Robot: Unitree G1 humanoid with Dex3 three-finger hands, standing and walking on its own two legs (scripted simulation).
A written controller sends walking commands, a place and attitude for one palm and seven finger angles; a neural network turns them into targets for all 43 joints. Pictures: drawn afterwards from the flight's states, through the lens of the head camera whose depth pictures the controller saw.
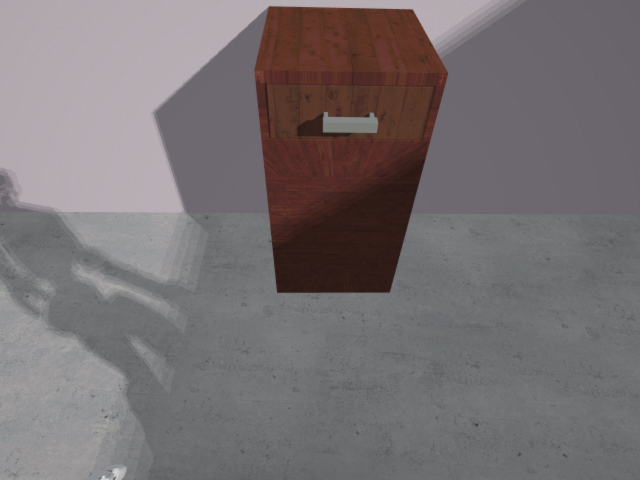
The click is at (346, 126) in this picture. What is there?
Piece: drawer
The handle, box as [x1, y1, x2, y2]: [323, 112, 377, 132]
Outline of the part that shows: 324,112 323,131 376,132 377,120 376,117 373,116 373,113 369,113 368,117 328,117 327,112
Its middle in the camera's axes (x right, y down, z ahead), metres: +0.07 -0.28 +0.93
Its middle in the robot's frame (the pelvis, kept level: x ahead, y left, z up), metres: +0.89 -0.01 -0.01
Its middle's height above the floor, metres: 0.76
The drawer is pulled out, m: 0.00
